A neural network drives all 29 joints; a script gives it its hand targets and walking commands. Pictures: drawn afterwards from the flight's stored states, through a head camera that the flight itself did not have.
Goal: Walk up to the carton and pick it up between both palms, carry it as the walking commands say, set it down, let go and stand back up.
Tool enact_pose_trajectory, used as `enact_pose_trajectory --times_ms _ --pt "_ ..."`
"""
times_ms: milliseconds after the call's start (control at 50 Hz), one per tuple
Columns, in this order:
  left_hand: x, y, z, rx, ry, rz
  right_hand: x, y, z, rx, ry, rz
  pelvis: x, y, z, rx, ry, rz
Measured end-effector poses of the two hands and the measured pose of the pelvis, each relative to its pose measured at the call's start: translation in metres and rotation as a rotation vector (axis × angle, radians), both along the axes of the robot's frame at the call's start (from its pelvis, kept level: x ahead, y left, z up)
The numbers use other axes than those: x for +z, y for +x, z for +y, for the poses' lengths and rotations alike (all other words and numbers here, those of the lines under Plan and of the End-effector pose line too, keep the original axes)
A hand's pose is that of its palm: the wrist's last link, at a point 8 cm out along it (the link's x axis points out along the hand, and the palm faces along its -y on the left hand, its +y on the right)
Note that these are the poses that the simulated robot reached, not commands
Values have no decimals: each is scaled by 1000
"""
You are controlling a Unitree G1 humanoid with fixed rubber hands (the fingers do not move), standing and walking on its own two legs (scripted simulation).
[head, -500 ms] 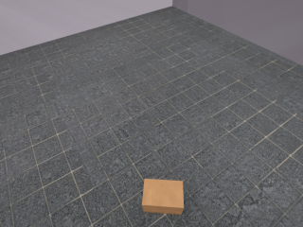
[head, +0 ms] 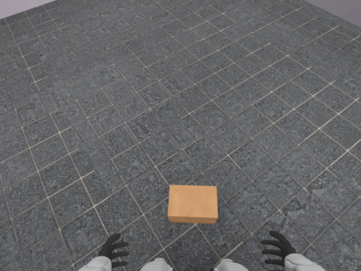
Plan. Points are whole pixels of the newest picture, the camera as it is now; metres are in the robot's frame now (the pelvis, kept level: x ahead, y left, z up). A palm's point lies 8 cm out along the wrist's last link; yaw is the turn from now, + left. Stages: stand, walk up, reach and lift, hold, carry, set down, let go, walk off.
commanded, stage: reach and lift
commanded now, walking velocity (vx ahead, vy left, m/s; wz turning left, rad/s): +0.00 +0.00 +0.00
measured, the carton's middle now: (192, 204) +0.42 +0.00 -0.67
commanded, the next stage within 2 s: none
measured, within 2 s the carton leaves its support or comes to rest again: neither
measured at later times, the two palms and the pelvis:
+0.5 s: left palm (109, 231) +0.22 +0.23 -0.15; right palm (276, 222) +0.24 -0.21 -0.15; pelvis -0.06 +0.00 -0.05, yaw +1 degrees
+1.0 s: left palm (122, 180) +0.37 +0.22 -0.18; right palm (261, 170) +0.40 -0.20 -0.18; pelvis -0.07 +0.00 -0.09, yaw +1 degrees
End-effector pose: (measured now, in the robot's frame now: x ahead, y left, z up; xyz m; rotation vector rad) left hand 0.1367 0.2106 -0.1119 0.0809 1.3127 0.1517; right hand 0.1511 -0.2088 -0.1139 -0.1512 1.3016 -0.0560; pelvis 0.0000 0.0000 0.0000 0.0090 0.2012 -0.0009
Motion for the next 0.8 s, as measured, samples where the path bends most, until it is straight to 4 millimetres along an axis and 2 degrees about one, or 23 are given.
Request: enact_pose_trajectory --times_ms 80,220,380,580,800 --pt "-10 2 4 5 10 -58 -11 7 -1 0 0 -71 -12 -5 1 -2 1 44" --pt "-24 25 14 -12 28 -168 -21 30 -8 15 -17 -177 -31 -23 1 3 0 81" --pt "-34 46 16 -5 20 -237 -28 55 -6 20 -7 -243 -43 -47 2 12 -5 76" --pt "-37 104 12 24 24 -349 -36 122 5 40 21 -335 -59 -72 4 9 1 110" --pt "-50 166 9 42 36 -463 -48 193 7 24 28 -452 -74 -78 1 11 5 248"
